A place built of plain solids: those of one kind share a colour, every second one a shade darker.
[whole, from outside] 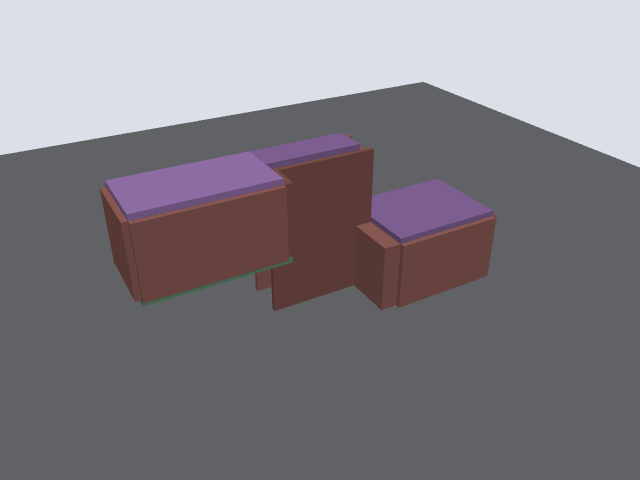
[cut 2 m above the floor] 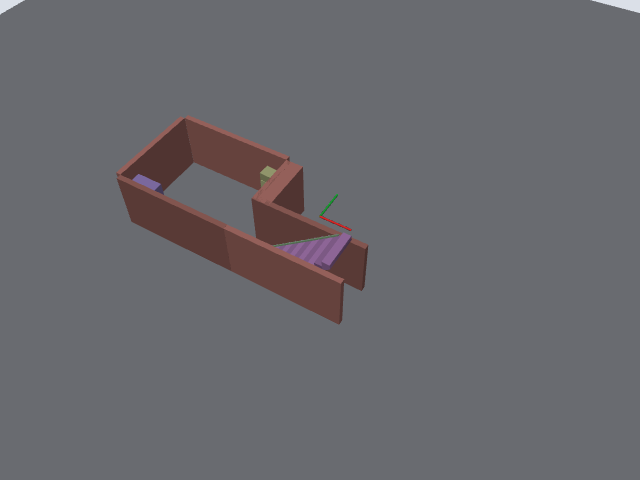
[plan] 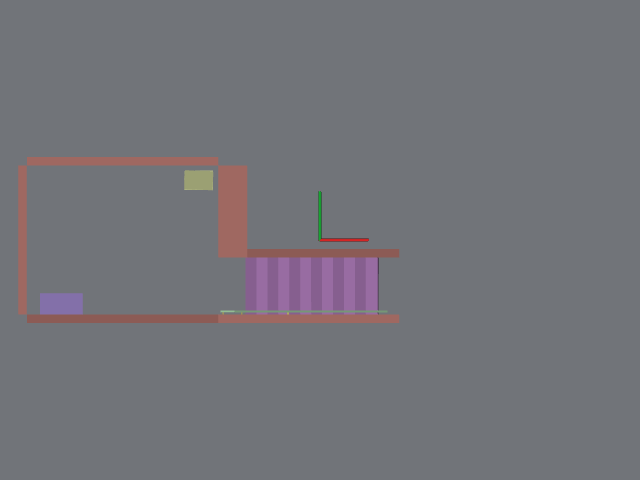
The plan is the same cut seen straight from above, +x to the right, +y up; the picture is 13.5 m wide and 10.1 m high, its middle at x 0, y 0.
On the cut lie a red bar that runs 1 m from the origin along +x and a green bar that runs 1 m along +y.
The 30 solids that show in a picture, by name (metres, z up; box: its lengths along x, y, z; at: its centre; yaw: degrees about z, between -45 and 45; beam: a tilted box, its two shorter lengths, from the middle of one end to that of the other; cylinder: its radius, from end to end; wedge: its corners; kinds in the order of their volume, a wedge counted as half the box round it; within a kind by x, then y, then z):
{
 "wall_1": {"box": [0.18, 3.14, 2.51], "at": [-6.26, 0.0, 1.2]},
 "wall_2": {"box": [4.03, 0.18, 2.51], "at": [-4.16, -1.66, 1.2]},
 "wall_3": {"box": [4.03, 0.18, 2.51], "at": [-4.16, 1.66, 1.2]},
 "wall_4": {"box": [0.18, 1.94, 2.51], "at": [-2.05, 0.6, 1.2]},
 "wall_5": {"box": [0.61, 1.94, 2.51], "at": [-1.84, 0.6, 1.2]},
 "wall_6": {"box": [3.81, 0.18, 5.21], "at": [-0.24, -1.66, 2.55]},
 "wall_7": {"box": [3.81, 0.18, 5.21], "at": [-0.24, -0.28, 2.55]},
 "wall_8": {"box": [0.32, 1.2, 2.49], "at": [1.51, 0.23, 3.91]},
 "wall_9": {"box": [0.18, 1.2, 2.49], "at": [1.58, 0.23, 3.91]},
 "wall_10": {"box": [4.5, 0.18, 2.49], "at": [3.92, 0.92, 3.91]},
 "wall_11": {"box": [0.18, 2.4, 2.49], "at": [6.26, -0.37, 3.91]},
 "roof_1": {"box": [4.03, 3.14, 0.2], "at": [-4.16, 0.0, 2.56]},
 "roof_2": {"box": [3.39, 1.2, 0.2], "at": [-0.02, -0.97, 5.26]},
 "roof_3": {"box": [4.5, 2.4, 0.2], "at": [3.92, -0.37, 5.26]},
 "floor_1": {"wedge": [[1.42, -1.57, 2.67], [1.42, 0.83, 2.67], [1.45, -1.57, 2.46], [1.45, 0.83, 2.46], [6.17, -1.57, 2.46], [6.17, -1.57, 2.67], [6.17, 0.83, 2.46], [6.17, 0.83, 2.67]]},
 "lockers_1": {"box": [0.9, 0.45, 1.85], "at": [-5.44, -1.34, 0.88]},
 "tread_1": {"wedge": [[-1.57, -1.57, 0.19], [-1.57, -0.37, 0.19], [-1.54, -1.57, -0.04], [-1.54, -0.37, -0.04], [-1.31, -1.57, 0.19], [-1.31, -0.37, 0.19], [-1.29, -1.57, 0.01], [-1.29, -0.37, 0.01]]},
 "tread_2": {"wedge": [[-1.34, -1.57, 0.38], [-1.34, -0.37, 0.38], [-1.3, -1.57, 0.03], [-1.3, -0.37, 0.03], [-1.08, -1.57, 0.38], [-1.08, -0.37, 0.38], [-1.06, -1.57, 0.22], [-1.06, -0.37, 0.22]]},
 "tread_3": {"wedge": [[-1.11, -1.57, 0.57], [-1.11, -0.37, 0.57], [-1.07, -1.57, 0.22], [-1.07, -0.37, 0.22], [-0.85, -1.57, 0.57], [-0.85, -0.37, 0.57], [-0.84, -1.57, 0.41], [-0.84, -0.37, 0.41]]},
 "tread_4": {"wedge": [[-0.88, -1.57, 0.76], [-0.88, -0.37, 0.76], [-0.84, -1.57, 0.41], [-0.84, -0.37, 0.41], [-0.62, -1.57, 0.76], [-0.62, -0.37, 0.76], [-0.61, -1.57, 0.6], [-0.61, -0.37, 0.61]]},
 "tread_5": {"wedge": [[-0.65, -1.57, 0.95], [-0.65, -0.37, 0.95], [-0.61, -1.57, 0.6], [-0.61, -0.37, 0.6], [-0.39, -1.57, 0.95], [-0.39, -0.37, 0.95], [-0.38, -1.57, 0.8], [-0.38, -0.37, 0.8]]},
 "tread_6": {"wedge": [[-0.42, -1.57, 1.14], [-0.42, -0.37, 1.15], [-0.38, -1.57, 0.79], [-0.38, -0.37, 0.79], [-0.16, -1.57, 1.14], [-0.16, -0.37, 1.14], [-0.15, -1.57, 0.99], [-0.15, -0.37, 0.99]]},
 "tread_7": {"wedge": [[-0.19, -1.57, 1.34], [-0.19, -0.37, 1.34], [-0.15, -1.57, 0.99], [-0.15, -0.37, 0.98], [0.07, -1.57, 1.34], [0.07, -0.37, 1.34], [0.08, -1.57, 1.18], [0.09, -0.37, 1.18]]},
 "tread_8": {"wedge": [[0.04, -1.57, 1.53], [0.04, -0.37, 1.53], [0.08, -1.57, 1.18], [0.08, -0.37, 1.18], [0.3, -1.57, 1.53], [0.3, -0.37, 1.53], [0.32, -1.57, 1.37], [0.32, -0.37, 1.37]]},
 "tread_9": {"wedge": [[0.27, -1.57, 1.72], [0.28, -0.37, 1.72], [0.31, -1.57, 1.37], [0.31, -0.37, 1.37], [0.53, -1.57, 1.72], [0.53, -0.37, 1.72], [0.54, -1.57, 1.56], [0.54, -0.37, 1.56]]},
 "tread_10": {"wedge": [[0.5, -1.57, 1.91], [0.5, -0.37, 1.91], [0.54, -1.57, 1.56], [0.54, -0.37, 1.56], [0.76, -1.57, 1.91], [0.76, -0.37, 1.91], [0.78, -1.57, 1.75], [0.78, -0.37, 1.75]]},
 "tread_11": {"wedge": [[0.73, -1.57, 2.1], [0.73, -0.37, 2.1], [0.77, -1.57, 1.75], [0.77, -0.37, 1.75], [0.99, -1.57, 2.1], [0.99, -0.37, 2.1], [1.0, -1.57, 1.94], [1.0, -0.37, 1.94]]},
 "tread_12": {"wedge": [[0.96, -1.57, 2.29], [0.96, -0.37, 2.29], [1.0, -1.57, 1.94], [1.0, -0.37, 1.94], [1.22, -1.57, 2.29], [1.22, -0.37, 2.29], [1.23, -1.57, 2.13], [1.23, -0.37, 2.13]]},
 "guard_rail_1": {"wedge": [[-1.8, -1.52, 0.89], [-1.8, -1.52, 0.95], [-1.8, -1.48, 0.89], [-1.8, -1.48, 0.95], [1.42, -1.52, 3.57], [1.42, -1.52, 3.62], [1.42, -1.48, 3.57], [1.42, -1.48, 3.62]]},
 "crate_1": {"box": [0.6, 0.4, 0.3], "at": [-2.55, 1.26, 1.35], "yaw": -2.7}
}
